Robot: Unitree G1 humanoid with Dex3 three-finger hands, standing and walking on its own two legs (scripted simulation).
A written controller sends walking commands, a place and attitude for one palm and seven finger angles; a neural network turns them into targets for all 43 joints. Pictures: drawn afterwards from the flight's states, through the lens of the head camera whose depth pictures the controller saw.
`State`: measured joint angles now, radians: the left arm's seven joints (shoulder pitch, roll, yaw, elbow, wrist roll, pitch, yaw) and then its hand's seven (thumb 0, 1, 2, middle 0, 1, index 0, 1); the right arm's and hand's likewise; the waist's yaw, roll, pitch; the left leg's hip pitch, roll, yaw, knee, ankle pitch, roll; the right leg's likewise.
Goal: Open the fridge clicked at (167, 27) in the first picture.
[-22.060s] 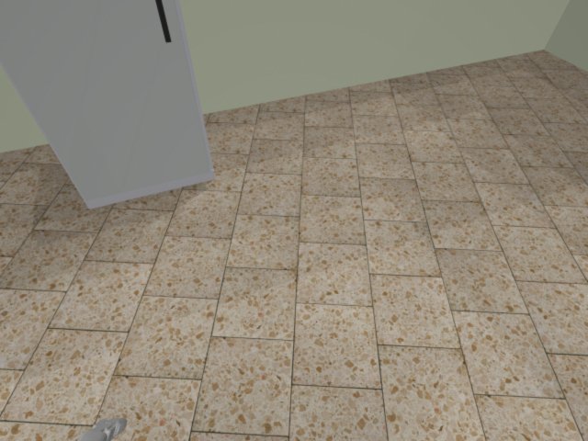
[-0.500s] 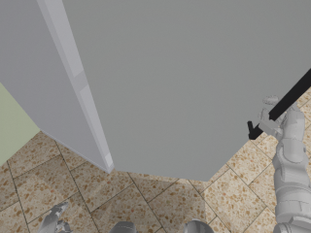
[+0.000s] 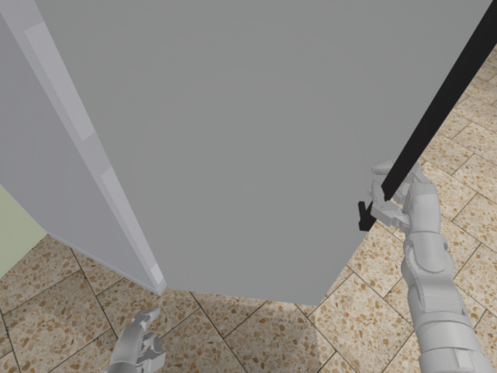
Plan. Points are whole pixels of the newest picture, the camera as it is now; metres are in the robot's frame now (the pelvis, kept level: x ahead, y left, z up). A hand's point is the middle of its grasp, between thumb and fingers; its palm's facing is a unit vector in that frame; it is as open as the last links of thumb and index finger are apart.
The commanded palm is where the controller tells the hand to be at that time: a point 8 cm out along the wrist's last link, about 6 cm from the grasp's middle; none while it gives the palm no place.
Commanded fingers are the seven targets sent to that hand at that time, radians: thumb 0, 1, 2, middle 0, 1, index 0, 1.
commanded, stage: loosen the grip on the handle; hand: right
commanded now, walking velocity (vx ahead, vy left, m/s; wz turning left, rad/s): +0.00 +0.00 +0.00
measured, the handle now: (412, 135) +0.41 -0.20 +0.19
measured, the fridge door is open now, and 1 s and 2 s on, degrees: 70 72 72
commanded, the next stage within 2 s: slip the hand off the handle in 0.58 s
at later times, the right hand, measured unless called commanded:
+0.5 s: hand (378, 213) +0.35 -0.18 +0.08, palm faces +0.15 +0.96 -0.24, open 13.6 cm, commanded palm +0.32 -0.23 +0.09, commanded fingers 0.00 0.55 -0.20 0.25 1.15 0.25 1.15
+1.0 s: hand (414, 223) +0.34 -0.24 +0.07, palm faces +0.22 +0.95 -0.23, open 14.6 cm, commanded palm +0.31 -0.28 +0.09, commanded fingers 0.00 0.55 -0.20 0.25 1.15 0.25 1.15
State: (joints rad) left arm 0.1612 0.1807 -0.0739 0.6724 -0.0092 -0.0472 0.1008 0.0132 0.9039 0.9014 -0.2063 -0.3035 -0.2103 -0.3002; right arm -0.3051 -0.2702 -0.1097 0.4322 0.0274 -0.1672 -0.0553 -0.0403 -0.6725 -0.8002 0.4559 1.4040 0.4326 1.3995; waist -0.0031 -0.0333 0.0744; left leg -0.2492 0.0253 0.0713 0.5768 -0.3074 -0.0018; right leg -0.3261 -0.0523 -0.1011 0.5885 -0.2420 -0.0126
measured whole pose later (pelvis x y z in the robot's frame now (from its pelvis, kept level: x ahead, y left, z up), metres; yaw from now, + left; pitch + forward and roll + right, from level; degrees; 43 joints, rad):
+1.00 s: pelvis +0.00 +0.00 -0.02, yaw +4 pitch +5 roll +1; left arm 0.26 0.27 -0.02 0.61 -0.01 -0.14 0.07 0.02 0.91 0.90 -0.20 -0.30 -0.21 -0.30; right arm -0.13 -0.37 -0.30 0.39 0.08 -0.24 0.06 -0.02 0.55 -0.20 0.28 1.17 0.26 1.15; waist -0.02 -0.01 -0.07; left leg -0.45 -0.02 0.01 0.72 -0.36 0.01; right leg -0.51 0.00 0.00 0.75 -0.33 -0.02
